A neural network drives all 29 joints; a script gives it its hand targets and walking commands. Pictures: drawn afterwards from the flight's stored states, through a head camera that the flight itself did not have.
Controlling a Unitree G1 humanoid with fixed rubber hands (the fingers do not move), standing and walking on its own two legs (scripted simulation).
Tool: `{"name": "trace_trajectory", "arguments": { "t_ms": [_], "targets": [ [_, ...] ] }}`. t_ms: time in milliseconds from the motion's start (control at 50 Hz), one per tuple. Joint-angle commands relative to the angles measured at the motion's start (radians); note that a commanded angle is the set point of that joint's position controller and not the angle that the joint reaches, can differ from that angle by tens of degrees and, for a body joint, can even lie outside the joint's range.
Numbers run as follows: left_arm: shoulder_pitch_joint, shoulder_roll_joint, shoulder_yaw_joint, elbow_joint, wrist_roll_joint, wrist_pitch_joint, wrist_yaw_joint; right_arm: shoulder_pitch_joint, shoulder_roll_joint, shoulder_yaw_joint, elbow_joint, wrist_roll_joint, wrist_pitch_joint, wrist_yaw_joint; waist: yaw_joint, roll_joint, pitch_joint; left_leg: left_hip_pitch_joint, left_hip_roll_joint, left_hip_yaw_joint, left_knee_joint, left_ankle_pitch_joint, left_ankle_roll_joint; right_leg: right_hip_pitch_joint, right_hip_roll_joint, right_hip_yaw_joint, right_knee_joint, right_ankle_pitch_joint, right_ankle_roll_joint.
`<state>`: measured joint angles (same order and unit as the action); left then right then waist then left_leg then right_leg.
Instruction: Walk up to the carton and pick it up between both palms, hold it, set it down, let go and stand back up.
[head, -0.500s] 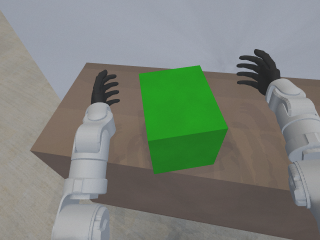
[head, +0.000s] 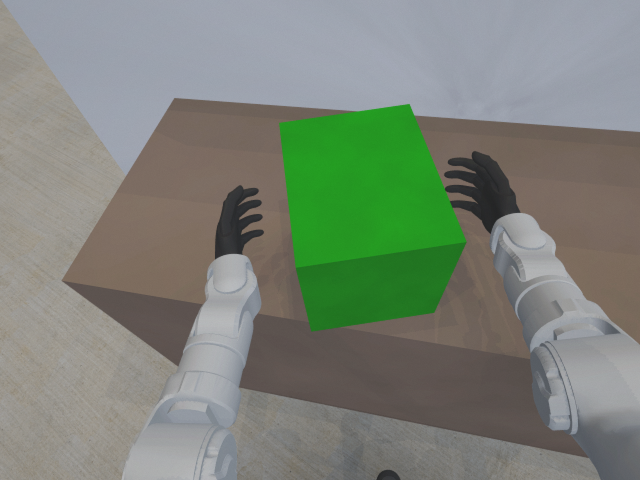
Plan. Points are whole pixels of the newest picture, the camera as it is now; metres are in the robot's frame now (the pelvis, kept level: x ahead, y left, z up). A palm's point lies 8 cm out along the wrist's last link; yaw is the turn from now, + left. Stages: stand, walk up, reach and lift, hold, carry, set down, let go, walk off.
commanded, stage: reach and lift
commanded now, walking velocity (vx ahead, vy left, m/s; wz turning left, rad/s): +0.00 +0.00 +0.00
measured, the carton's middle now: (359, 220) +0.46 +0.02 +0.00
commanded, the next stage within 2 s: none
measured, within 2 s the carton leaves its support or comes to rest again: neither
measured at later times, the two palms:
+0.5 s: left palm (251, 243) +0.38 +0.16 +0.04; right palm (492, 196) +0.47 -0.15 +0.05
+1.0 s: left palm (255, 238) +0.38 +0.15 +0.05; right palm (466, 203) +0.46 -0.12 +0.05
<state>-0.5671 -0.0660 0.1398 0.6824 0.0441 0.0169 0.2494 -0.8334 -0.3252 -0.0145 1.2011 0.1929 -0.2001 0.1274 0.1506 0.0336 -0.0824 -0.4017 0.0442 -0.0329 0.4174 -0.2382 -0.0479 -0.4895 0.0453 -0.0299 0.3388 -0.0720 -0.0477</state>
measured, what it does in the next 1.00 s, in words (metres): stands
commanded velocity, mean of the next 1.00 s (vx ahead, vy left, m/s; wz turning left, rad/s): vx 0.00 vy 0.00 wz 0.00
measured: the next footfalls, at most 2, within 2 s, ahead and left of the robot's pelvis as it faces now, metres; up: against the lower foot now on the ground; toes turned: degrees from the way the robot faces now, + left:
none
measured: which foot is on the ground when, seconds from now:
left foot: down 0.00-1.00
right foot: down 0.00-1.00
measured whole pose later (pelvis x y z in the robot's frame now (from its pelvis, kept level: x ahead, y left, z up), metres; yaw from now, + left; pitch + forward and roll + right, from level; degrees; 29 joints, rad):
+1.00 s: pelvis +0.00 -0.01 +0.00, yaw +1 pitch +14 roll +0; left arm -0.68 -0.18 0.31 0.80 0.20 -0.09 0.26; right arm -0.92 -0.18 -0.14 1.27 0.05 -0.22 -0.02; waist 0.15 0.02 -0.09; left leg -0.44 0.07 -0.01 0.42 -0.23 -0.06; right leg -0.51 0.06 -0.04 0.34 -0.08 -0.06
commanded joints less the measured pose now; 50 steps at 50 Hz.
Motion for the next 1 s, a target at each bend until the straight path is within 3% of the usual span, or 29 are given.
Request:
{"name": "trace_trajectory", "arguments": {
  "t_ms": [0,60,140,240,300,420,520,640,700,780,980],
  "targets": [
    [-0.458,0.055,-0.018,-0.064,-0.027,-0.114,0.021,-0.502,-0.166,-0.017,-0.109,0.005,-0.067,-0.026,0.001,-0.112,-0.597,-0.146,-0.025,0.087,-0.034,0.214,0.004,0.524,0.001,0.028,0.096,0.155,0.015],
    [-0.462,0.057,-0.004,0.020,-0.035,-0.123,0.022,-0.514,-0.161,-0.003,-0.057,0.012,-0.055,-0.041,0.009,-0.132,-0.597,-0.162,-0.025,0.092,-0.022,0.214,0.001,0.520,0.005,0.033,0.102,0.141,0.016],
    [-0.443,0.052,0.030,0.085,-0.015,-0.127,0.005,-0.507,-0.150,0.025,0.017,0.030,-0.054,-0.062,0.009,-0.140,-0.590,-0.164,-0.030,0.094,-0.002,0.282,-0.011,0.555,0.011,0.037,0.117,0.245,0.026],
    [-0.429,0.057,0.072,0.096,0.017,-0.161,-0.026,-0.498,-0.114,0.065,0.050,0.055,-0.084,-0.082,0.013,-0.144,-0.553,-0.190,-0.039,0.099,-0.007,0.336,-0.016,0.628,0.002,0.050,0.137,0.411,0.050],
    [-0.433,0.050,0.077,0.079,0.030,-0.186,-0.033,-0.495,-0.092,0.074,0.058,0.063,-0.100,-0.085,0.014,-0.123,-0.539,-0.190,-0.038,0.097,-0.012,0.336,-0.017,0.625,-0.005,0.055,0.135,0.419,0.053],
    [-0.467,0.009,0.064,0.036,0.030,-0.223,-0.029,-0.509,-0.023,0.067,0.015,0.056,-0.100,-0.079,0.012,-0.107,-0.557,-0.184,-0.035,0.089,-0.020,0.289,-0.008,0.573,-0.022,0.061,0.111,0.312,0.053],
    [-0.481,-0.017,0.080,0.041,0.050,-0.228,-0.023,-0.520,0.030,0.004,-0.044,-0.021,-0.080,-0.095,0.004,-0.130,-0.583,-0.184,-0.037,0.089,-0.021,0.240,0.006,0.548,-0.030,0.062,0.094,0.218,0.054],
    [-0.483,-0.053,0.122,0.020,0.109,-0.201,-0.012,-0.529,0.066,-0.087,-0.093,-0.124,-0.075,-0.145,-0.012,-0.140,-0.619,-0.161,-0.039,0.096,-0.011,0.289,0.003,0.589,-0.014,0.041,0.110,0.310,0.058],
    [-0.481,-0.096,0.121,-0.004,0.131,-0.191,-0.013,-0.530,0.092,-0.093,-0.101,-0.138,-0.078,-0.151,-0.009,-0.125,-0.629,-0.116,-0.036,0.094,-0.004,0.361,-0.007,0.586,-0.002,0.024,0.109,0.370,0.052],
    [-0.474,-0.131,0.117,-0.025,0.155,-0.180,-0.011,-0.510,0.119,-0.094,-0.088,-0.142,-0.075,-0.142,-0.006,-0.102,-0.612,-0.063,-0.031,0.092,0.000,0.412,-0.013,0.549,0.008,0.010,0.091,0.360,0.040],
    [-0.503,-0.160,0.099,-0.053,0.167,-0.146,0.004,-0.516,0.134,-0.121,-0.090,-0.158,-0.056,-0.132,-0.004,-0.081,-0.574,-0.009,-0.024,0.095,-0.001,0.383,-0.010,0.466,0.010,0.003,0.057,0.227,0.026]
  ]
}}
